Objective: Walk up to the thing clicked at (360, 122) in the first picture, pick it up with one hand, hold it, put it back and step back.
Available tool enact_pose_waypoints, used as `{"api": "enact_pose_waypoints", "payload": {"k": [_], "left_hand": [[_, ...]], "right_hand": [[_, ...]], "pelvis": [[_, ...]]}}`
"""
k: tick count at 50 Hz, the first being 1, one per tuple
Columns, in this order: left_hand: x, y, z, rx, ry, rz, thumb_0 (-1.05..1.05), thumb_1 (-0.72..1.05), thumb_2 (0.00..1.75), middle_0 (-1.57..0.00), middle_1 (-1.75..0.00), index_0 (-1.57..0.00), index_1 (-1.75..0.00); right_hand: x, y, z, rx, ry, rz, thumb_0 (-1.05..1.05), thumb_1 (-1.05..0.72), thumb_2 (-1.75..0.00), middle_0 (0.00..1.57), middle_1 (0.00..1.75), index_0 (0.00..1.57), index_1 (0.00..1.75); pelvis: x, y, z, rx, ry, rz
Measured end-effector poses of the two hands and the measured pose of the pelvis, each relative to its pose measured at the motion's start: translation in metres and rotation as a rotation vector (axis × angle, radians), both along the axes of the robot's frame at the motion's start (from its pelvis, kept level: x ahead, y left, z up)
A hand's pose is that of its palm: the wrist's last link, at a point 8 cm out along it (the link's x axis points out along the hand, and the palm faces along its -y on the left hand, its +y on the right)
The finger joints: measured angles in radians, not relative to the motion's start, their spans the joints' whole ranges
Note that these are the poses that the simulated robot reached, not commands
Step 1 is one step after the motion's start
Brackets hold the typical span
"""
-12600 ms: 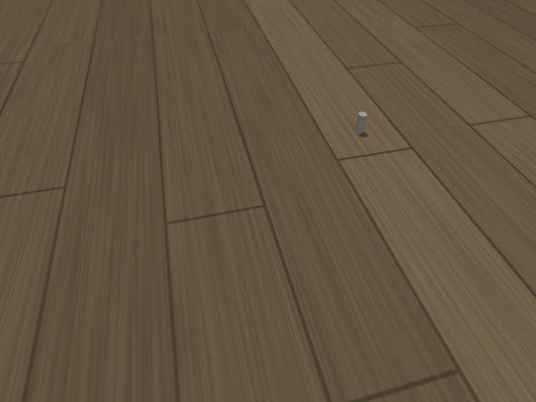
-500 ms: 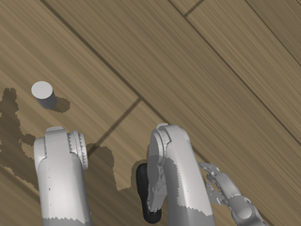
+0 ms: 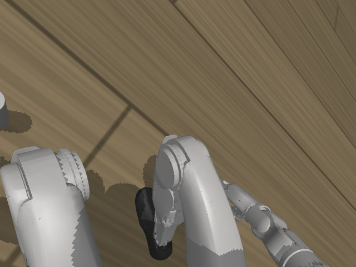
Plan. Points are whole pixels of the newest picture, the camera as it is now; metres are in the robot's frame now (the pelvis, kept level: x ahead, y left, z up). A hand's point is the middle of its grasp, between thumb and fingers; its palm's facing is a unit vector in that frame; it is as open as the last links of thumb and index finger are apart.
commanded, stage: close in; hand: left
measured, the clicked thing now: out of the picture +0.43 +0.27 -0.22
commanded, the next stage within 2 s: close in 0.38 s
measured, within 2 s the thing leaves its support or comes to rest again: leaves its support in 1.54 s
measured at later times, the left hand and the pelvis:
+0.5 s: hand out of the picture +0.40 +0.27 -0.18, palm faces +0.23 -0.97 +0.02, open 16.1 cm; pelvis -0.01 +0.01 +0.00, yaw -2 degrees
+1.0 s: hand out of the picture +0.41 +0.27 -0.18, palm faces +0.26 -0.97 +0.00, open 8.8 cm; pelvis -0.01 +0.01 +0.00, yaw -3 degrees
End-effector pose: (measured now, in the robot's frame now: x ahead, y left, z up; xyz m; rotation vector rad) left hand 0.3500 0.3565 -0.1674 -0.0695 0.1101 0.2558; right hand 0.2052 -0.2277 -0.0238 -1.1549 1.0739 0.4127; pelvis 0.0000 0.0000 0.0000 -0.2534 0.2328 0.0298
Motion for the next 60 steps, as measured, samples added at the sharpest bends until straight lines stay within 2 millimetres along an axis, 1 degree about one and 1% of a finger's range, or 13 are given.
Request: {"api": "enact_pose_waypoints", "payload": {"k": [5, 10, 14, 20, 23, 26, 29, 35, 40, 44, 51, 54, 60], "left_hand": [[0.003, -0.011, -0.002, 0.035, -0.005, -0.022, -0.01, -0.47, 0.06, -0.05, -0.1, -0.07, -0.07], [0.007, -0.016, -0.001, 0.065, -0.02, -0.039, -0.01, -0.43, 0.1, -0.1, -0.13, -0.12, -0.1], [0.012, -0.024, -0.001, 0.064, -0.03, -0.052, -0.01, -0.4, 0.13, -0.14, -0.17, -0.16, -0.13], [0.017, -0.039, -0.008, 0.044, -0.026, -0.057, -0.01, -0.39, 0.16, -0.16, -0.19, -0.18, -0.16], [0.017, -0.043, -0.012, 0.04, -0.027, -0.041, -0.01, -0.39, 0.16, -0.17, -0.19, -0.18, -0.16], [0.018, -0.043, -0.016, 0.046, -0.027, -0.025, -0.01, -0.38, 0.17, -0.17, -0.18, -0.18, -0.16], [0.018, -0.042, -0.017, 0.06, -0.031, -0.021, -0.01, -0.33, 0.2, -0.19, -0.2, -0.19, -0.18], [0.024, -0.041, -0.015, 0.072, -0.052, -0.011, -0.01, -0.11, 0.31, -0.31, -0.28, -0.29, -0.28], [0.03, -0.045, -0.013, 0.072, -0.052, -0.028, 0.0, 0.08, 0.4, -0.39, -0.34, -0.37, -0.34], [0.031, -0.047, -0.013, 0.069, -0.045, -0.029, 0.0, 0.2, 0.46, -0.45, -0.39, -0.42, -0.39], [0.031, -0.044, -0.013, 0.068, -0.043, 0.002, 0.0, 0.37, 0.58, -0.58, -0.52, -0.55, -0.53], [0.033, -0.044, -0.011, 0.078, -0.044, -0.015, 0.03, 0.34, 0.61, -0.65, -0.59, -0.58, -0.59], [0.037, -0.043, -0.009, 0.075, -0.049, -0.008, 0.03, 0.25, 0.68, -0.77, -0.76, -0.71, -0.77]], "right_hand": [[-0.008, -0.001, 0.003, -0.03, 0.014, 0.004, 0.0, -0.9, -0.89, 0.21, 0.3, 0.21, 0.3], [-0.021, -0.003, 0.004, -0.047, 0.045, -0.007, 0.0, -0.9, -0.89, 0.21, 0.3, 0.21, 0.3], [-0.033, -0.004, 0.005, -0.054, 0.068, -0.021, 0.0, -0.9, -0.89, 0.21, 0.3, 0.21, 0.3], [-0.044, -0.005, 0.008, -0.064, 0.092, -0.036, 0.0, -0.9, -0.89, 0.21, 0.3, 0.21, 0.3], [-0.047, -0.005, 0.009, -0.073, 0.103, -0.036, 0.0, -0.9, -0.89, 0.21, 0.3, 0.21, 0.3], [-0.048, -0.004, 0.009, -0.081, 0.113, -0.034, 0.0, -0.9, -0.89, 0.21, 0.3, 0.21, 0.3], [-0.047, -0.004, 0.008, -0.087, 0.124, -0.03, 0.0, -0.89, -0.89, 0.21, 0.3, 0.21, 0.3], [-0.042, -0.002, 0.006, -0.086, 0.129, -0.019, 0.0, -0.88, -0.89, 0.21, 0.3, 0.21, 0.3], [-0.037, 0.0, 0.007, -0.081, 0.118, -0.016, 0.0, -0.87, -0.89, 0.21, 0.3, 0.21, 0.3], [-0.035, 0.001, 0.009, -0.079, 0.11, -0.012, 0.0, -0.87, -0.89, 0.21, 0.3, 0.21, 0.3], [-0.035, 0.0, 0.01, -0.088, 0.109, -0.01, 0.0, -0.87, -0.89, 0.21, 0.3, 0.21, 0.3], [-0.037, 0.0, 0.011, -0.091, 0.111, -0.016, 0.0, -0.86, -0.89, 0.21, 0.3, 0.21, 0.3], [-0.042, 0.0, 0.012, -0.095, 0.119, -0.027, 0.0, -0.87, -0.89, 0.21, 0.3, 0.21, 0.3]], "pelvis": [[-0.004, 0.002, -0.002, -0.014, -0.025, -0.004], [-0.007, 0.004, -0.002, -0.024, -0.038, -0.007], [-0.008, 0.005, -0.002, -0.031, -0.045, -0.011], [-0.009, 0.006, -0.001, -0.041, -0.051, -0.018], [-0.009, 0.007, -0.001, -0.045, -0.055, -0.021], [-0.009, 0.007, -0.001, -0.049, -0.057, -0.023], [-0.008, 0.008, -0.001, -0.051, -0.057, -0.025], [-0.007, 0.008, -0.001, -0.054, -0.054, -0.026], [-0.006, 0.008, 0.0, -0.056, -0.051, -0.029], [-0.006, 0.007, 0.001, -0.056, -0.051, -0.032], [-0.008, 0.007, 0.002, -0.057, -0.05, -0.034], [-0.008, 0.007, 0.002, -0.058, -0.049, -0.034], [-0.008, 0.008, 0.003, -0.063, -0.052, -0.036]]}}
